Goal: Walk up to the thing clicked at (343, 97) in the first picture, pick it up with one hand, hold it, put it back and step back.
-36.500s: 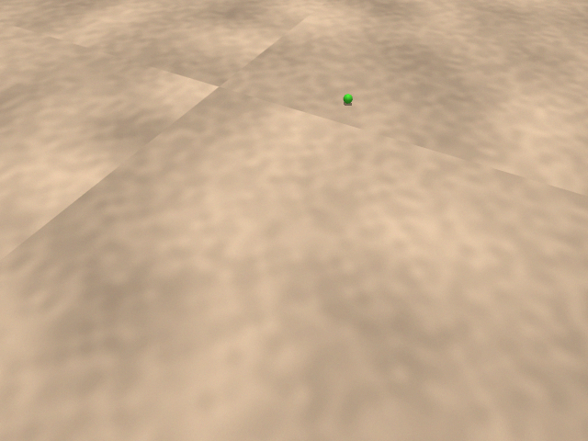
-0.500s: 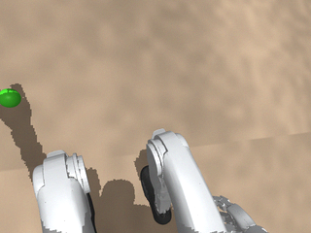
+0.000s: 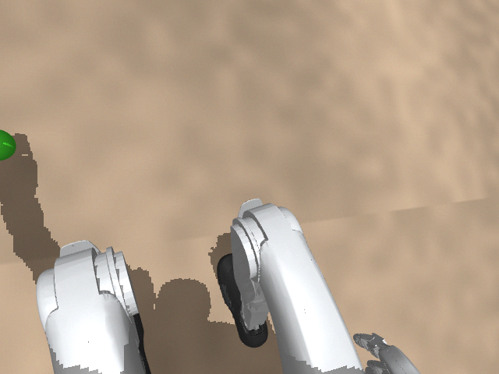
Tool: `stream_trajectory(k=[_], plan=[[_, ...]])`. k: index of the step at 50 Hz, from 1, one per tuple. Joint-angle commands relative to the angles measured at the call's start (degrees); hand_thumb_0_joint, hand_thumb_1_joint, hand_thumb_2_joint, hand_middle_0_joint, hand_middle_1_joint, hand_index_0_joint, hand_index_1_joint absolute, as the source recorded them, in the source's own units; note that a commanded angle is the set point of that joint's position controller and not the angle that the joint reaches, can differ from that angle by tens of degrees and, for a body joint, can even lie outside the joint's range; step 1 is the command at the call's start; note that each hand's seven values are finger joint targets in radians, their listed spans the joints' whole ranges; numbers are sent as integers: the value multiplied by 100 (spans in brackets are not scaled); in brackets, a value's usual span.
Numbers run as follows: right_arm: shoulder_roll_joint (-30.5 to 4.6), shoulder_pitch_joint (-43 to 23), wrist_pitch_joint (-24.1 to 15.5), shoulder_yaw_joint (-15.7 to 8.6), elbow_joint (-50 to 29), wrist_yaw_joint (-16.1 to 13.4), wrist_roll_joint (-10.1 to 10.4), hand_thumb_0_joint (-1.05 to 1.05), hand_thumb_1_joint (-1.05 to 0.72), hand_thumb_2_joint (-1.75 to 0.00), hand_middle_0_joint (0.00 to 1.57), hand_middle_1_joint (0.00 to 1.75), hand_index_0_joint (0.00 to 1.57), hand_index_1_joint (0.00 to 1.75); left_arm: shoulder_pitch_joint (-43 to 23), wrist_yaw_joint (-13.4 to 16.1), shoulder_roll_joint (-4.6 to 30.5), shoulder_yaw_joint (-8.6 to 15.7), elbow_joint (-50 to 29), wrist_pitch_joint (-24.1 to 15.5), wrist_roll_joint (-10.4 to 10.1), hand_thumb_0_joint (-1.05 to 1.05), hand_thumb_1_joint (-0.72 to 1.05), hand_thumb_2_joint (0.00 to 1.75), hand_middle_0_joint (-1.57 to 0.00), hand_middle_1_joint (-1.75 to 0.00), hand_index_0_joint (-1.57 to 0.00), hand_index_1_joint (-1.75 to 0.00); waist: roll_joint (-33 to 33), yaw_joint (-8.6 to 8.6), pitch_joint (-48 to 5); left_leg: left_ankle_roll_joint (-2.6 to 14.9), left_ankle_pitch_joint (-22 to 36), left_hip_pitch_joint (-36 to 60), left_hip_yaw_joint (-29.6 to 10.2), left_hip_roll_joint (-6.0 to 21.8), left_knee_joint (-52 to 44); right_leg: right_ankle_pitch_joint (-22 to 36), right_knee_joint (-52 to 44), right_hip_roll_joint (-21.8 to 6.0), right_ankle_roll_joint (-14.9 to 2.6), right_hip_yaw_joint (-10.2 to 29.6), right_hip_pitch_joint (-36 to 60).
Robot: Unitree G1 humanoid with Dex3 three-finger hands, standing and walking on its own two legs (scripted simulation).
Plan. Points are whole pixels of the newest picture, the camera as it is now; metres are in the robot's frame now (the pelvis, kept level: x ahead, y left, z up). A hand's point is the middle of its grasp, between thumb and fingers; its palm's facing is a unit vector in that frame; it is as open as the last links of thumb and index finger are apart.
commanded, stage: home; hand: left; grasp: from above
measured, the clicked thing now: out of the picture +0.52 +0.31 -0.31
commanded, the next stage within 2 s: none
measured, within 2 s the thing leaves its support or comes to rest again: neither
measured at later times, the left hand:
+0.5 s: hand out of the picture +0.41 +0.31 -0.04, palm faces -0.32 -0.48 -0.81, open 9.0 cm
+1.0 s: hand out of the picture +0.27 +0.24 +0.17, palm faces +0.10 -0.93 -0.35, open 7.4 cm
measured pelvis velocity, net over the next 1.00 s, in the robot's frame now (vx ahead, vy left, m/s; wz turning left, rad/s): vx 0.05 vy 0.00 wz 0.16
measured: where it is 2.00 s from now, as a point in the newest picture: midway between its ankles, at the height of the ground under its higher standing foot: (193, 338)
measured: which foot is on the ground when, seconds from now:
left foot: down 0.00-1.00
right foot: down 0.00-1.00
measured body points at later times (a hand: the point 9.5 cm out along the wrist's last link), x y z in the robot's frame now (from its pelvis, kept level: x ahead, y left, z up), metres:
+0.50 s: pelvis +0.02 +0.00 +0.09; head +0.22 +0.07 +0.49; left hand +0.42 +0.33 +0.01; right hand +0.15 -0.25 -0.03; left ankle +0.09 +0.13 -0.30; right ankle +0.12 -0.12 -0.30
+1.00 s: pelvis +0.05 +0.00 +0.27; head +0.15 +0.05 +0.71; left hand +0.27 +0.29 +0.20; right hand +0.27 -0.20 +0.19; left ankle +0.09 +0.13 -0.30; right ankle +0.12 -0.12 -0.30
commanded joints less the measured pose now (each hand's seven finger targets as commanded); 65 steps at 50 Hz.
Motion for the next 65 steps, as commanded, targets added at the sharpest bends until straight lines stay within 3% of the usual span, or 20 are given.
stream_trajectory(k=[1,2,4,5,6,11,14,16,18,22,30,31,33,36,43,47,51,56,59,65], plan=[[-1438,1080,-130,-472,-144,-43,-109,0,-88,-89,20,30,20,30,-2097,597,1668,451,-1275,-24,41,0,-33,93,-24,-83,-22,-82,2880,49,-4417,56,742,3493,483,49,-1320,877,-1069,121,-459,-432,1768],[-1542,1100,-154,-549,-155,-37,-112,0,-89,-89,20,30,20,30,-2029,644,1637,507,-1300,30,-4,0,-41,91,-16,-91,-15,-90,2942,49,-4299,43,755,3471,474,27,-1283,869,-1070,96,-487,-481,1567],[-1562,1135,-199,-674,-151,1,-84,0,-88,-89,20,30,20,30,-1800,687,1659,690,-1839,151,-122,0,-25,96,-26,-75,-23,-74,3288,265,-4753,-14,1027,3878,453,27,-1405,1032,-996,47,-513,-492,1563],[-1534,1173,-226,-747,-178,32,-66,0,-89,-89,20,30,20,30,-1587,657,1542,683,-1915,243,-209,0,-33,88,-18,-83,-19,-82,3413,276,-4869,-15,1140,4024,454,25,-1420,1113,-993,37,-523,-480,1561],[-1472,1186,-228,-782,-171,63,-33,0,-88,-90,20,30,20,30,-1567,610,1534,670,-2235,331,-281,0,-25,91,-24,-75,-22,-74,3437,355,-5283,5,1283,4248,477,66,-1458,1248,-1016,61,-497,-445,1773],[-1351,1387,-132,-1119,-48,170,168,0,-89,-90,20,30,20,30,-866,231,1068,738,-2907,799,-955,0,12,92,-23,-56,-22,-58,3166,618,-5509,54,1386,4401,520,42,-1829,1267,-1377,57,-489,-324,1982],[-1200,1350,-26,-1327,-109,196,373,0,-89,-90,20,30,20,30,-179,-143,530,686,-3659,1043,-1612,0,36,90,-22,-47,-21,-48,2891,893,-5828,94,1401,4591,559,9,-2215,1248,-1687,39,-483,-190,2400],[-1062,1226,11,-1394,-105,158,518,0,-90,-90,20,30,20,30,356,-428,99,554,-4008,1228,-2129,0,52,86,-20,-38,-20,-39,2480,876,-5383,155,1126,4324,582,-3,-2471,1138,-1981,36,-453,-90,2501],[-1008,1095,62,-1423,-151,81,602,0,-90,-90,20,30,20,30,1012,-681,-100,655,-4225,1389,-2575,0,65,88,-20,-36,-20,-36,1865,945,-4947,205,859,4010,563,-9,-2660,995,-2244,31,-452,-17,2643],[-795,743,74,-1463,-383,-21,732,0,-90,-90,20,30,20,30,1729,-1139,-691,408,-5277,1571,-3407,0,88,95,-21,-34,-21,-34,1415,1026,-4891,262,690,4193,577,27,-3115,960,-2761,27,-383,128,3368],[-623,175,-194,-1516,-715,-345,916,0,-90,-90,20,30,20,30,3001,-1165,-1263,496,-6535,1778,-4729,0,90,90,-20,-30,-20,-30,1127,1212,-4394,229,116,5211,530,52,-4275,490,-3864,-59,-358,292,4180],[-557,94,-249,-1502,-713,-384,923,0,-90,-90,20,30,20,30,3256,-1151,-1535,332,-6548,1819,-4837,0,90,90,-20,-30,-20,-30,1168,1153,-4188,213,149,5270,558,68,-4392,517,-3969,-64,-355,311,4261],[-561,29,-344,-1512,-767,-482,967,0,-90,-90,20,30,20,30,3501,-1081,-1465,574,-6981,1930,-5114,0,90,91,-20,-30,-20,-30,1170,1298,-4493,196,356,5750,548,47,-4620,650,-4204,-85,-357,371,4634],[-491,-131,-462,-1478,-820,-610,1008,0,-90,-90,20,30,20,30,4085,-1038,-1855,429,-7212,2145,-5509,0,90,91,-20,-30,-20,-30,1157,1230,-4194,169,452,6155,485,50,-5060,726,-4549,-111,-341,394,4987],[-321,-364,-710,-1347,-1032,-862,1048,0,-90,-90,20,30,20,30,5166,-967,-2279,488,-7824,2604,-6509,0,90,90,-20,-30,-20,-30,1074,1248,-3599,184,44,6972,433,41,-6098,415,-5568,-115,-316,511,5913],[-217,-264,-838,-1235,-1099,-1026,1075,0,-90,-90,20,30,20,30,5720,-919,-2584,467,-8268,2891,-6890,0,90,90,-20,-30,-20,-30,1046,1284,-3385,141,355,7736,378,71,-6726,693,-6123,-118,-314,495,6542],[-155,-58,-964,-1159,-1070,-1224,1046,0,-90,-90,20,30,20,30,6399,-929,-2892,495,-8506,3124,-7221,0,90,90,-20,-30,-20,-30,1088,1304,-3126,68,1213,8465,318,114,-7218,1342,-6519,-127,-315,436,7118],[-24,117,-1117,-1075,-1193,-1421,1013,0,-90,-90,20,30,20,30,7171,-960,-3117,513,-8982,3345,-7491,0,90,90,-20,-30,-20,-30,945,1354,-2703,105,1608,8939,512,54,-7748,1688,-7321,-124,-292,431,8054],[8,251,-1188,-1086,-1324,-1503,991,0,-90,-90,20,30,20,30,7839,-995,-3202,479,-9312,3465,-7542,0,90,90,-20,-30,-20,-30,961,1418,-2623,91,2050,9392,623,24,-8051,2027,-7687,-116,-285,404,8554],[67,311,-1334,-1105,-1499,-1600,936,0,-90,-90,20,30,20,30,8707,-1067,-3408,325,-9952,3598,-7536,0,90,90,-20,-30,-20,-30,858,1473,-1978,59,2054,9785,591,33,-8676,1976,-8223,-69,-280,317,8966]])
